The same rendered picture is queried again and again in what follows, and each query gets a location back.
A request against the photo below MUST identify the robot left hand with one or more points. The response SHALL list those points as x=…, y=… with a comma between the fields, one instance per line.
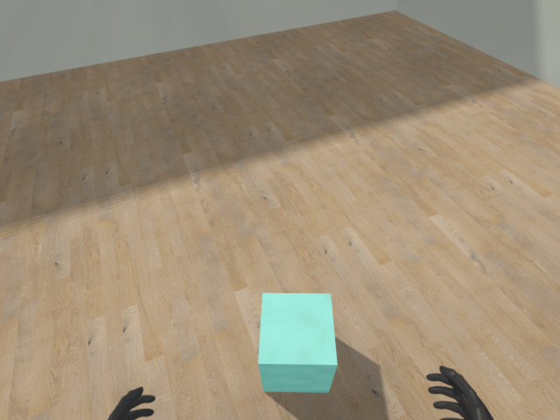
x=130, y=401

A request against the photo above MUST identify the robot right hand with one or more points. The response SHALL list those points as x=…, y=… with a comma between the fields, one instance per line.
x=468, y=404

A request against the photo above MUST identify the carton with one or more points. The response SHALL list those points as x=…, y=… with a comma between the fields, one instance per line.
x=297, y=350

